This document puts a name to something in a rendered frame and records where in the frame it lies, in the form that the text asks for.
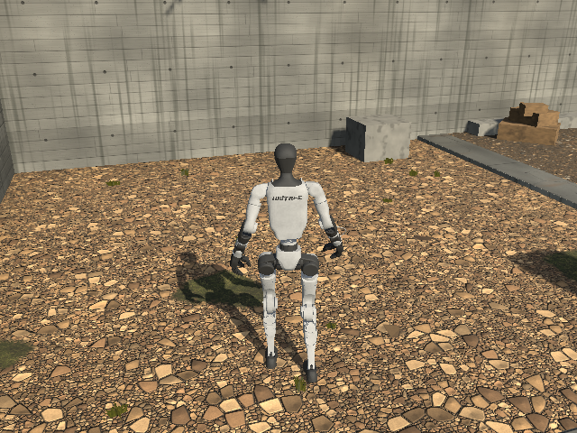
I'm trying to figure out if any right robot hand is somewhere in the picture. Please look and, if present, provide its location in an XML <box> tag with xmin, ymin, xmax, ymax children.
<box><xmin>323</xmin><ymin>243</ymin><xmax>344</xmax><ymax>259</ymax></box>

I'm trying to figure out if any right robot upper arm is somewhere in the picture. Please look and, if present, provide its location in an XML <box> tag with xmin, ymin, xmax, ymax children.
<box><xmin>306</xmin><ymin>181</ymin><xmax>334</xmax><ymax>230</ymax></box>

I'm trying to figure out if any robot right forearm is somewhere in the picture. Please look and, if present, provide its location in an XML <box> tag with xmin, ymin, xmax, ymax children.
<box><xmin>325</xmin><ymin>215</ymin><xmax>342</xmax><ymax>246</ymax></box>

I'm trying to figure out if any robot torso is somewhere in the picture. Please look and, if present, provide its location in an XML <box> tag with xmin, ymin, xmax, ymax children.
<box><xmin>266</xmin><ymin>178</ymin><xmax>308</xmax><ymax>271</ymax></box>

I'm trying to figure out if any left robot hand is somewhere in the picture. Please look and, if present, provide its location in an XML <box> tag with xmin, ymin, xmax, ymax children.
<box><xmin>230</xmin><ymin>254</ymin><xmax>251</xmax><ymax>276</ymax></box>

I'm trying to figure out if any left robot upper arm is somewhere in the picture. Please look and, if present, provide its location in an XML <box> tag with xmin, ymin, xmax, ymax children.
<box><xmin>243</xmin><ymin>183</ymin><xmax>268</xmax><ymax>234</ymax></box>

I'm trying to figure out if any left robot foot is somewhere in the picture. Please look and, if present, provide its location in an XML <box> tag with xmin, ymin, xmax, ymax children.
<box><xmin>265</xmin><ymin>346</ymin><xmax>278</xmax><ymax>369</ymax></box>

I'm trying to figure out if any robot left forearm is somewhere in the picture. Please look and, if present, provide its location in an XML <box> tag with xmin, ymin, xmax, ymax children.
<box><xmin>233</xmin><ymin>219</ymin><xmax>252</xmax><ymax>258</ymax></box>

